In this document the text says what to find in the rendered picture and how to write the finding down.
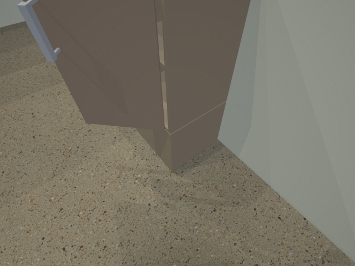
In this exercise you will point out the cupboard door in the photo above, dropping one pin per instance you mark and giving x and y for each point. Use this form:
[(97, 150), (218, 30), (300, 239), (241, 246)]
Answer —
[(109, 58)]

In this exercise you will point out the handle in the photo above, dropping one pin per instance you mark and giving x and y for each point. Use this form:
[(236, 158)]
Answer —
[(34, 25)]

